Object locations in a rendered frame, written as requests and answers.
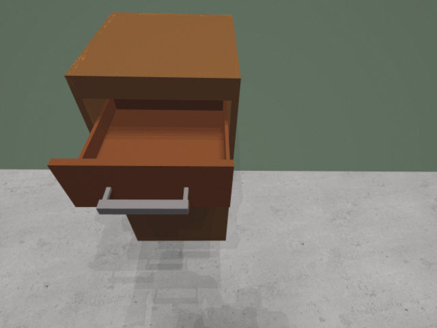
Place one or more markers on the cabinet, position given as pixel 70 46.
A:
pixel 154 56

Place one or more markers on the handle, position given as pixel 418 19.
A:
pixel 142 207

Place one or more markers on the drawer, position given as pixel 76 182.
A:
pixel 152 150

